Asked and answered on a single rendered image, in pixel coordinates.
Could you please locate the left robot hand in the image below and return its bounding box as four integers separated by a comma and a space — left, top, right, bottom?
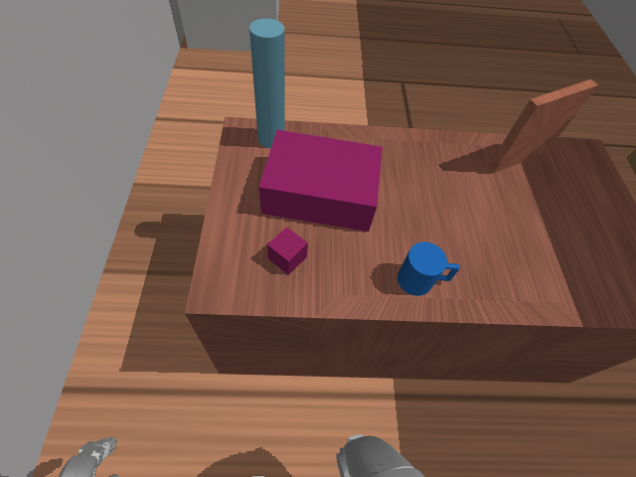
59, 437, 118, 477

